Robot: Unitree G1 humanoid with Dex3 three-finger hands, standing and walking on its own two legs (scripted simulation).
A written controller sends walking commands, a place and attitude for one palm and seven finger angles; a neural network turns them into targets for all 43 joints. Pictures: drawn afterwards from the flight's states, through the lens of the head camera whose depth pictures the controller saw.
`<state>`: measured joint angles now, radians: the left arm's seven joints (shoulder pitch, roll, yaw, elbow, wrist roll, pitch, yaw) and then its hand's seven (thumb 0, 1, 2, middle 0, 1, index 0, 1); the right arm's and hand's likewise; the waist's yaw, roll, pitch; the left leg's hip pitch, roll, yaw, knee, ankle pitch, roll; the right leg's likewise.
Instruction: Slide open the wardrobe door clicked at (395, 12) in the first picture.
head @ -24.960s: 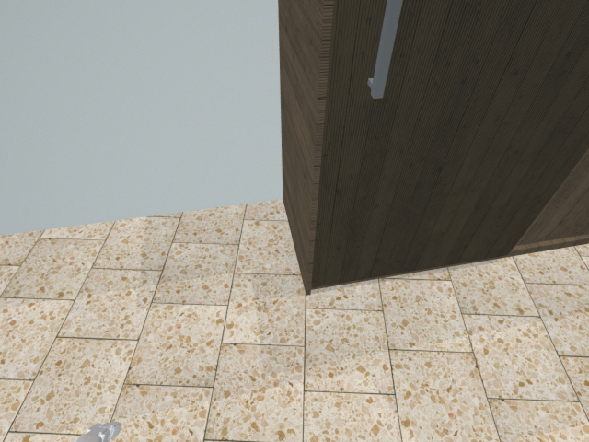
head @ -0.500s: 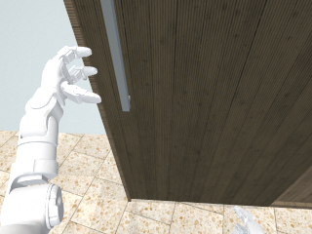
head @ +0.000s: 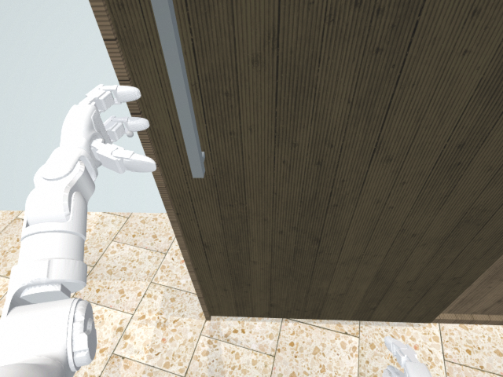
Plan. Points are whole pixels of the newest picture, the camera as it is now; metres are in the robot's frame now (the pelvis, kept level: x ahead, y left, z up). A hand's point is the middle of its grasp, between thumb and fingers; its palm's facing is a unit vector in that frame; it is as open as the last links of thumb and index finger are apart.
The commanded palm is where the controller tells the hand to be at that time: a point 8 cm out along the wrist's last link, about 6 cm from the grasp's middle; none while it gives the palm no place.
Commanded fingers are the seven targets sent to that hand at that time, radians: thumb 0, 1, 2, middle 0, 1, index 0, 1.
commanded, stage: move the hooked fingers beside the handle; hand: left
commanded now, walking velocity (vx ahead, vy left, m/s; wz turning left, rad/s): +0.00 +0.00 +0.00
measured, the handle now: (184, 89) +0.47 +0.12 +0.25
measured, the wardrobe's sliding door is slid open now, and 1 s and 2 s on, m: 0.00 0.00 0.00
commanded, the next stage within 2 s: feel for the door with the fingertips in 1.52 s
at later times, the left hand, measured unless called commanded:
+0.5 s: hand (130, 121) +0.40 +0.19 +0.23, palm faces +0.04 -1.00 -0.02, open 14.0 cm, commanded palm +0.38 +0.24 +0.23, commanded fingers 0.00 -0.50 0.30 -0.30 -1.20 -0.30 -1.20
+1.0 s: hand (128, 134) +0.40 +0.20 +0.22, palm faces +0.02 -1.00 -0.02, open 14.0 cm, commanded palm +0.37 +0.24 +0.23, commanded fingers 0.00 -0.50 0.30 -0.30 -1.20 -0.30 -1.20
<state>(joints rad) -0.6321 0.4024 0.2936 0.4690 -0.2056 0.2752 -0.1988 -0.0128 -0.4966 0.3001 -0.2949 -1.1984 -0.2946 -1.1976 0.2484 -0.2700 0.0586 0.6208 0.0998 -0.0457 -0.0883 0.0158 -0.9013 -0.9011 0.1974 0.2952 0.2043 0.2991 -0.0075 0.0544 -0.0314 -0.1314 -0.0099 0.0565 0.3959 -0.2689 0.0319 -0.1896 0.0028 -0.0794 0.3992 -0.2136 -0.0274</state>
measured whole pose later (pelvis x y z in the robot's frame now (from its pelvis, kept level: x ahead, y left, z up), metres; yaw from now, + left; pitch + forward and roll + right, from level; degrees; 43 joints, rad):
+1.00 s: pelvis +0.00 +0.00 +0.00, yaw +0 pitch +0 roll +0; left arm -0.63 0.39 0.27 0.45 -0.23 0.33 -0.22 -0.01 -0.50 0.30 -0.30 -1.20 -0.30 -1.20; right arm 0.22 -0.27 0.06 0.62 0.10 -0.03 -0.08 0.02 -0.90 -0.90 0.20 0.30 0.20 0.30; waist 0.01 0.06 -0.05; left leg -0.13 -0.01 0.05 0.40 -0.27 0.04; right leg -0.19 0.00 -0.08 0.40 -0.21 -0.02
